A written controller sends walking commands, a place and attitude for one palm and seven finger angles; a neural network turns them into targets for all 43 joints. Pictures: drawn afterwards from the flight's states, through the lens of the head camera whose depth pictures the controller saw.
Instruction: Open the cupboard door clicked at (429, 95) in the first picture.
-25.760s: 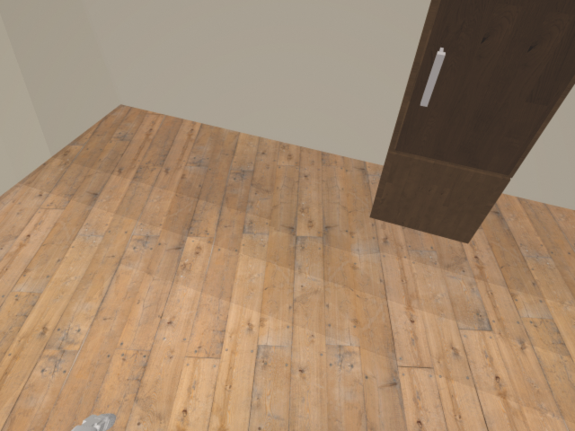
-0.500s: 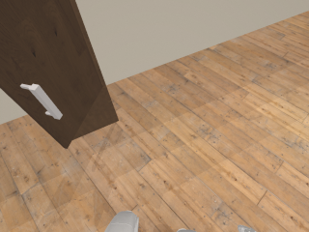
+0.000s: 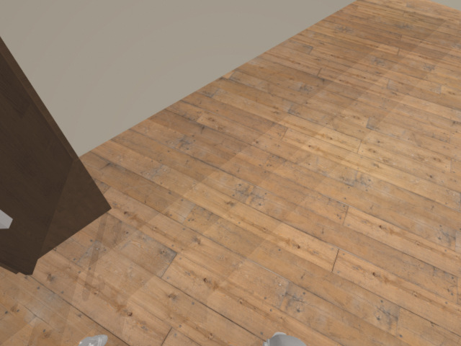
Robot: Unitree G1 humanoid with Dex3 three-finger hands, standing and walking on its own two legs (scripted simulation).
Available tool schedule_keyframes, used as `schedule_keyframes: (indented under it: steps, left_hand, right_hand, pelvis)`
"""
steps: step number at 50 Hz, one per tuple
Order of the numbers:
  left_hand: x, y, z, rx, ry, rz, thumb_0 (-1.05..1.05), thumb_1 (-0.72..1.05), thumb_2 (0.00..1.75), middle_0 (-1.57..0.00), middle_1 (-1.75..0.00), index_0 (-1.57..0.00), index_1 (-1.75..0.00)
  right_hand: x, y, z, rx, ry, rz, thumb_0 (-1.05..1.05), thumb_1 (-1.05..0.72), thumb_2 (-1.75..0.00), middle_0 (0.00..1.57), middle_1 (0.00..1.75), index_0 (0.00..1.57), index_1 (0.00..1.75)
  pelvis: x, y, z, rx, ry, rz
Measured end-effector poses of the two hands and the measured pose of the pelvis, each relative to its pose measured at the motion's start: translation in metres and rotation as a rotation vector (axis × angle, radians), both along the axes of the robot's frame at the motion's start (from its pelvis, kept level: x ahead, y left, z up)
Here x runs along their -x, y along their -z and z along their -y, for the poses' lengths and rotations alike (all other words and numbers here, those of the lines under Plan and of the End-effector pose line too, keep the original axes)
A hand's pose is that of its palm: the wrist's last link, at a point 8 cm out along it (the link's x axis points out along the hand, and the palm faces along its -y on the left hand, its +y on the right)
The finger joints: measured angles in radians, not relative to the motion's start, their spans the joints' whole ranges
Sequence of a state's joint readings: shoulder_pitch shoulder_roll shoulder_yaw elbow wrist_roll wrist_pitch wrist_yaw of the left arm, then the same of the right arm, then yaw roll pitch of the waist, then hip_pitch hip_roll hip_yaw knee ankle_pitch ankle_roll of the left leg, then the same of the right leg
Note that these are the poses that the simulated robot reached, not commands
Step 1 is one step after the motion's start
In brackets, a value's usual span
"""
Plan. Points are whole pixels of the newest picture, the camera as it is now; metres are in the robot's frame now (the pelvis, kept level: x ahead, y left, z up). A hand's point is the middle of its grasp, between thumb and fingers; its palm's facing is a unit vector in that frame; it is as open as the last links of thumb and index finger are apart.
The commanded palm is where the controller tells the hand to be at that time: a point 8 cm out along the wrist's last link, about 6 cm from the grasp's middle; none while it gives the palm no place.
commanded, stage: walk to a spot facing it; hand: left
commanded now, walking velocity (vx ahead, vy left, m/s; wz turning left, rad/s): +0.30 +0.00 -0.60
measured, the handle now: out of the picture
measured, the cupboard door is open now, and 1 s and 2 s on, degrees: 48 48 48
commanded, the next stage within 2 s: turn to face it in 1.54 s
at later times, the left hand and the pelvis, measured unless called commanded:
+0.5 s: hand (170, 287) +0.24 +0.15 -0.17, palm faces -0.29 -0.94 -0.15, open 7.4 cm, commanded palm none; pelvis +0.12 -0.01 +0.00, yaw -18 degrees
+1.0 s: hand (249, 214) +0.43 -0.01 -0.16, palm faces -0.39 -0.89 -0.23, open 7.1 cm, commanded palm none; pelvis +0.28 -0.16 +0.00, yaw -26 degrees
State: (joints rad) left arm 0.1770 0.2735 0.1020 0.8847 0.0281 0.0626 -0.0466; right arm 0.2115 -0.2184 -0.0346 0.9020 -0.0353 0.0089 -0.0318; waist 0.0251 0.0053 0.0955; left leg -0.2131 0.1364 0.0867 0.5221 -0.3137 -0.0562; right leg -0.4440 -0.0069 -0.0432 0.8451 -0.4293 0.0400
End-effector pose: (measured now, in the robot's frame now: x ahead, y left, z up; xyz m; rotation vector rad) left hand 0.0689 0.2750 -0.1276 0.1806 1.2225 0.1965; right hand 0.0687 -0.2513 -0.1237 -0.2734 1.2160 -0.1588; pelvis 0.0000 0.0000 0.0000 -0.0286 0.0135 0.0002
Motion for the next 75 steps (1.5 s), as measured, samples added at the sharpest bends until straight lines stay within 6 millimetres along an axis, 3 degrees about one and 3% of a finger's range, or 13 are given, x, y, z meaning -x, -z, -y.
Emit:
schedule_keyframes:
  steps: [5, 8, 14, 19, 28, 35, 40, 44, 54, 59, 63, 67, 75]
  left_hand:
    - [-0.037, 0.009, 0.023, -0.034, 0.114, 0.038, 0.01, 0.91, 0.9, -0.2, -0.29, -0.19, -0.3]
    - [-0.044, 0.006, 0.037, -0.03, 0.143, 0.016, 0.01, 0.91, 0.9, -0.2, -0.29, -0.19, -0.3]
    - [-0.059, 0.007, 0.054, 0.029, 0.199, -0.055, 0.01, 0.91, 0.9, -0.2, -0.3, -0.2, -0.3]
    - [-0.093, 0.026, 0.053, 0.073, 0.239, -0.095, 0.01, 0.91, 0.9, -0.2, -0.3, -0.2, -0.3]
    - [-0.228, 0.005, 0.096, 0.098, 0.402, 0.018, 0.01, 0.91, 0.9, -0.2, -0.29, -0.19, -0.3]
    - [-0.33, -0.002, 0.178, 0.096, 0.562, 0.082, 0.01, 0.92, 0.9, -0.2, -0.29, -0.19, -0.3]
    - [-0.385, 0.006, 0.241, 0.093, 0.611, 0.172, 0.01, 0.91, 0.9, -0.2, -0.29, -0.19, -0.3]
    - [-0.381, 0.007, 0.256, 0.084, 0.564, 0.124, 0.0, 0.91, 0.9, -0.2, -0.29, -0.19, -0.3]
    - [-0.363, 0.006, 0.232, 0.01, 0.433, -0.089, -0.02, 0.95, 0.9, -0.2, -0.3, -0.2, -0.3]
    - [-0.352, 0.018, 0.229, 0.024, 0.372, -0.235, -0.01, 0.93, 0.9, -0.2, -0.29, -0.19, -0.3]
    - [-0.361, 0.033, 0.23, 0.04, 0.345, -0.346, 0.0, 0.92, 0.9, -0.2, -0.29, -0.19, -0.3]
    - [-0.409, 0.033, 0.247, 0.045, 0.372, -0.333, 0.01, 0.92, 0.9, -0.2, -0.29, -0.19, -0.3]
    - [-0.559, 0.006, 0.319, 0.048, 0.46, -0.086, 0.01, 0.93, 0.9, -0.2, -0.29, -0.19, -0.3]
  right_hand:
    - [0.04, 0.028, 0.036, -0.013, 0.123, -0.071, 0.0, -0.9, -0.9, 0.2, 0.3, 0.21, 0.3]
    - [0.044, 0.023, 0.045, -0.01, 0.169, -0.09, 0.01, -0.91, -0.9, 0.2, 0.3, 0.2, 0.3]
    - [0.015, -0.001, 0.04, -0.012, 0.231, 0.0, 0.01, -0.91, -0.9, 0.2, 0.3, 0.2, 0.3]
    - [-0.014, -0.002, 0.023, 0.011, 0.271, 0.092, 0.0, -0.91, -0.9, 0.2, 0.3, 0.2, 0.3]
    - [0.029, -0.007, -0.024, -0.073, 0.453, -0.103, 0.0, -0.91, -0.9, 0.2, 0.3, 0.2, 0.3]
    - [0.064, 0.0, -0.049, -0.191, 0.627, -0.305, 0.0, -0.91, -0.9, 0.2, 0.3, 0.2, 0.3]
    - [0.064, 0.017, -0.038, -0.276, 0.693, -0.43, 0.0, -0.91, -0.9, 0.2, 0.3, 0.2, 0.3]
    - [0.014, 0.023, 0.01, -0.249, 0.689, -0.371, 0.01, -0.91, -0.9, 0.2, 0.3, 0.2, 0.3]
    - [-0.188, 0.008, 0.15, -0.099, 0.55, 0.016, 0.01, -0.94, -0.9, 0.2, 0.3, 0.2, 0.3]
    - [-0.29, -0.002, 0.193, -0.05, 0.457, 0.128, 0.01, -0.93, -0.9, 0.2, 0.3, 0.2, 0.3]
    - [-0.358, 0.002, 0.211, -0.002, 0.409, 0.216, 0.0, -0.92, -0.9, 0.2, 0.3, 0.2, 0.3]
    - [-0.372, 0.004, 0.208, -0.016, 0.436, 0.194, 0.0, -0.92, -0.9, 0.2, 0.3, 0.2, 0.3]
    - [-0.331, 0.014, 0.199, -0.113, 0.569, -0.065, -0.01, -0.95, -0.9, 0.2, 0.3, 0.21, 0.3]
  pelvis:
    - [-0.01, 0.021, 0.018, -0.016, 0.078, -0.002]
    - [-0.018, 0.015, 0.02, -0.013, 0.107, 0.005]
    - [-0.048, 0.0, 0.017, -0.031, 0.18, 0.001]
    - [-0.084, 0.009, 0.007, -0.007, 0.246, 0.003]
    - [-0.139, -0.009, 0.022, -0.011, 0.357, -0.009]
    - [-0.184, -0.003, 0.058, -0.035, 0.424, -0.008]
    - [-0.218, 0.017, 0.103, -0.051, 0.441, 0.006]
    - [-0.241, 0.01, 0.127, -0.036, 0.447, 0.025]
    - [-0.317, -0.005, 0.17, -0.019, 0.459, 0.006]
    - [-0.368, 0.001, 0.183, -0.012, 0.455, 0.018]
    - [-0.414, 0.016, 0.188, -0.007, 0.469, 0.029]
    - [-0.445, 0.014, 0.199, -0.027, 0.482, 0.04]
    - [-0.499, -0.005, 0.239, -0.042, 0.498, 0.028]
